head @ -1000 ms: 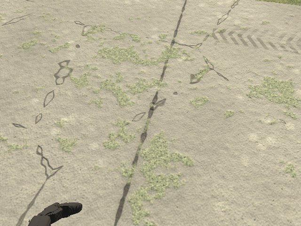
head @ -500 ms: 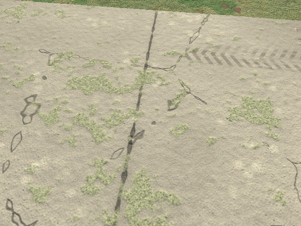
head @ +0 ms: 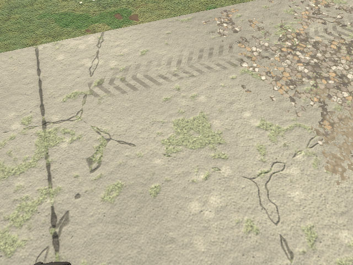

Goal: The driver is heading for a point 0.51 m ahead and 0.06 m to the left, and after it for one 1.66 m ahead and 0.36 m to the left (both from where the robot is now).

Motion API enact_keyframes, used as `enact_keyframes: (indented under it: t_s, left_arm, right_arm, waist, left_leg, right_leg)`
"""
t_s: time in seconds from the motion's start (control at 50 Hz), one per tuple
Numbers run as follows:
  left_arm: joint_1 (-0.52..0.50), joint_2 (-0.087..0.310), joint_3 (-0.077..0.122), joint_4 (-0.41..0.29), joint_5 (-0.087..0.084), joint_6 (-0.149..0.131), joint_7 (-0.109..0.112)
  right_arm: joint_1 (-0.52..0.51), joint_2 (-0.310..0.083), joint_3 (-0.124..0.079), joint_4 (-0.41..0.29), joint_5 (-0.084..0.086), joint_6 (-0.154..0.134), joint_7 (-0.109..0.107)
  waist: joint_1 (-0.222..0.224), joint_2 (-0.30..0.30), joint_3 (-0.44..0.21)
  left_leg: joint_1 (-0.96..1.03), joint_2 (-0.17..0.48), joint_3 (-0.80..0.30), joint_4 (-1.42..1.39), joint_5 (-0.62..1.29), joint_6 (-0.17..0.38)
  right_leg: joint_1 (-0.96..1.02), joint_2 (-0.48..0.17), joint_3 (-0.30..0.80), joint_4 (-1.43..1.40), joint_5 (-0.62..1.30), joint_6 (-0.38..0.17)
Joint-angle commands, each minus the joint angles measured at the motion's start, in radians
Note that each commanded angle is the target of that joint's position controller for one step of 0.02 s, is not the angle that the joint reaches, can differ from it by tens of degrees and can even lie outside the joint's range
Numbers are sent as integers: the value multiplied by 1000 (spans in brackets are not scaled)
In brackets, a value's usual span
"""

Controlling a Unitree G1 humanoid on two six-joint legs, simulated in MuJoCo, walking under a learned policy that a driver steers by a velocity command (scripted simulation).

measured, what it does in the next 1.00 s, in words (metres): walks ahead: left foot, then right foot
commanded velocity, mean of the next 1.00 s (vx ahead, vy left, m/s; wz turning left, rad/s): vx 0.49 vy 0.00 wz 0.04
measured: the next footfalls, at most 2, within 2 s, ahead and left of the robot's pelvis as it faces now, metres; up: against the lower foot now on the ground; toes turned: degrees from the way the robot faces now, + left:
left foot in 0.48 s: +0.47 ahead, +0.03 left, +0.00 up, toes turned -8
right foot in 0.96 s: +0.72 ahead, -0.18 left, +0.00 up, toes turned +11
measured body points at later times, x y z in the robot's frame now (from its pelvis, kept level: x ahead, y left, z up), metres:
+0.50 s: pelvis +0.29 -0.03 -0.01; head +0.32 -0.04 +0.44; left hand +0.33 +0.26 -0.12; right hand +0.49 -0.29 -0.08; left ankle +0.43 +0.04 -0.73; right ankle +0.07 -0.10 -0.71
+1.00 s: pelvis +0.57 -0.08 +0.00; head +0.60 -0.08 +0.45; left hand +0.79 +0.18 -0.05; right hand +0.63 -0.37 -0.12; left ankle +0.43 +0.03 -0.71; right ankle +0.69 -0.19 -0.72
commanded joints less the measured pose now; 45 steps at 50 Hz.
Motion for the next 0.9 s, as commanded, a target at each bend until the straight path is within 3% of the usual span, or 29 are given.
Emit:
enact_keyframes:
  t_s: [0.02, 0.04, 0.06, 0.08, 0.1, 0.12, 0.18, 0.22, 0.28, 0.34, 0.4, 0.44, 0.46, 0.48, 0.5, 0.52, 0.54, 0.56, 0.58, 0.6, 0.62, 0.68, 0.72, 0.78, 0.84, 0.9]
  left_arm:
    - [377, 321, 91, 1, -3, -17, 15]
    - [358, 234, 65, 1, 5, -37, 8]
    - [322, 185, 50, -3, 7, -46, 8]
    - [249, 157, 40, -21, 9, -46, 9]
    - [193, 130, 29, -39, 13, -44, 12]
    - [167, 120, 25, -52, 21, -44, 16]
    - [193, 145, 34, -46, 11, -53, 35]
    - [222, 142, 34, -28, 7, -54, 48]
    - [286, 134, 31, 4, 5, -56, 55]
    - [335, 138, 31, 36, 5, -58, 55]
    - [356, 142, 32, 60, 11, -48, 58]
    - [340, 159, 36, 61, 15, -39, 61]
    - [327, 169, 37, 58, 18, -33, 63]
    - [299, 167, 31, 49, 21, -28, 65]
    - [302, 138, 17, 26, 42, -29, 70]
    - [452, 29, -14, 22, 43, -47, 51]
    - [375, 108, -7, 17, 28, -72, 42]
    - [244, 149, 4, -24, -3, -92, 32]
    - [173, 141, -3, -43, 4, -106, 33]
    - [147, 133, 1, -53, 24, -113, 36]
    - [164, 128, 4, -56, 37, -110, 38]
    - [186, 92, -2, -64, 46, -89, 47]
    - [118, 68, -12, -89, 49, -82, 52]
    - [-6, 40, -24, -114, 44, -89, 47]
    - [-90, 52, -21, -132, 25, -99, 34]
    - [-104, 91, -2, -142, 16, -111, 24]
  right_arm:
    - [-95, -14, 26, -168, -27, -56, 1]
    - [-172, -101, 8, -181, 15, -81, 10]
    - [-176, -110, 8, -179, 17, -95, 14]
    - [-164, -109, 5, -159, -5, -96, 8]
    - [-155, -112, 0, -154, -21, -90, 5]
    - [-149, -107, -1, -156, -22, -79, 10]
    - [-188, -71, 5, -180, -30, -59, 13]
    - [-252, -36, 19, -199, -30, -58, 18]
    - [-355, -2, 38, -225, -16, -65, 38]
    - [-416, -18, 39, -248, -2, -70, 54]
    - [-435, -32, 38, -265, 2, -73, 70]
    - [-372, -55, 28, -256, 0, -70, 73]
    - [-292, -80, 15, -239, -2, -67, 70]
    - [-149, -112, -1, -205, -5, -63, 65]
    - [21, -163, -11, -180, -13, -57, 58]
    - [80, -222, -28, -162, -1, -55, 65]
    - [81, -132, -9, -157, 24, -47, 62]
    - [8, -105, 0, -177, 17, -40, 50]
    - [-45, -98, 4, -195, 2, -34, 45]
    - [-75, -89, 8, -204, -5, -34, 43]
    - [-88, -80, 13, -212, -16, -36, 38]
    - [-86, -85, 10, -215, -2, -35, 28]
    - [-62, -115, 0, -208, 2, -32, 17]
    - [-15, -129, -6, -194, 13, -18, 4]
    - [48, -127, -6, -178, 19, -1, -2]
    - [66, -121, -6, -180, 19, 11, -6]
  waist:
    - [172, -326, -271]
    - [196, -192, -188]
    - [166, -163, -135]
    - [125, -75, -94]
    - [89, -75, -62]
    - [66, -94, -49]
    - [54, -59, -30]
    - [72, -59, -10]
    - [120, -87, 16]
    - [145, -87, 55]
    - [145, -89, 71]
    - [110, -105, 20]
    - [67, -117, -43]
    - [-11, -101, -132]
    - [-65, -2, -266]
    - [18, 277, -390]
    - [-32, 198, -362]
    - [-37, 131, -187]
    - [-14, 12, -104]
    - [19, -32, -42]
    - [54, -13, -39]
    - [88, 38, -25]
    - [72, 41, -6]
    - [23, 52, 0]
    - [-12, 72, -8]
    - [1, 95, -16]
  left_leg:
    - [-761, -162, -176, 743, -186, 29]
    - [-870, -107, -240, 807, -102, 57]
    - [-859, -67, -239, 755, -7, 87]
    - [-782, -31, -244, 681, 68, 90]
    - [-703, -12, -250, 596, 122, 86]
    - [-647, -10, -250, 558, 158, 80]
    - [-626, -51, -227, 412, 274, 43]
    - [-601, -75, -216, 239, 401, 33]
    - [-508, -113, -192, 46, 571, 45]
    - [-524, -116, -198, -33, 598, 78]
    - [-571, -119, -185, -68, 493, 130]
    - [-478, -163, -145, -63, 386, 169]
    - [-365, -201, -113, -59, 351, 195]
    - [-163, -205, -117, -71, 400, 231]
    - [152, -44, -339, -33, 467, 300]
    - [517, 184, -865, -112, 267, 495]
    - [528, 170, -991, -237, 62, 462]
    - [387, 143, -852, -268, 50, 412]
    - [229, 105, -758, -291, 135, 385]
    - [106, 74, -697, -309, 251, 381]
    - [34, 43, -649, -327, 338, 377]
    - [-80, 6, -561, -356, 461, 386]
    - [-144, -19, -505, -366, 490, 374]
    - [-202, -79, -445, -341, 449, 315]
    - [-169, -70, -491, -294, 378, 293]
    - [-70, -36, -593, -211, 317, 271]
  right_leg:
    - [792, -326, 861, -354, -232, -328]
    - [764, -314, 759, -367, -188, -297]
    - [675, -277, 631, -343, -117, -261]
    - [554, -235, 529, -335, -31, -226]
    - [449, -198, 455, -355, 58, -208]
    - [387, -177, 424, -378, 124, -205]
    - [337, -139, 340, -403, 309, -208]
    - [321, -107, 274, -402, 352, -179]
    - [290, -89, 238, -416, 286, -142]
    - [370, -135, 258, -409, 248, -138]
    - [505, -186, 248, -359, 357, -123]
    - [562, -182, 212, -262, 665, -99]
    - [576, -164, 186, -155, 874, -85]
    - [523, -126, 141, 25, 955, -58]
    - [310, -81, 116, 314, 675, -29]
    - [-115, 116, 108, 700, -193, 62]
    - [-256, 95, 208, 781, -320, 53]
    - [-327, 42, 205, 766, -236, 44]
    - [-297, 5, 185, 701, -171, 36]
    - [-266, -17, 172, 625, -140, 43]
    - [-203, -40, 173, 572, -116, 50]
    - [-162, -55, 141, 432, -112, 91]
    - [-154, -47, 117, 305, -18, 118]
    - [-65, -3, 107, 73, 213, 132]
    - [-8, 38, 114, -42, 283, 135]
    - [23, 50, 142, -129, 189, 109]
